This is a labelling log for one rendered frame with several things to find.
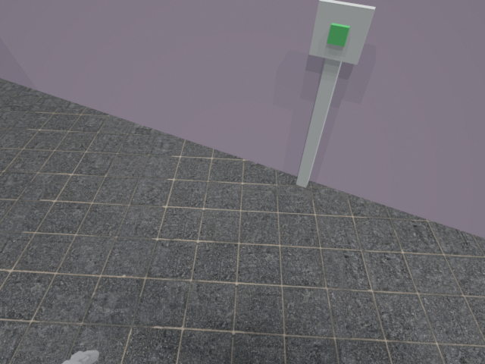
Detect panel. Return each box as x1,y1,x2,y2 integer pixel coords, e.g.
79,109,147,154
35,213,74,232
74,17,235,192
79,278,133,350
296,0,376,188

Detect button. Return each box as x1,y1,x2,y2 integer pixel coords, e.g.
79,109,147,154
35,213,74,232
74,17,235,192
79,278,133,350
327,23,350,47

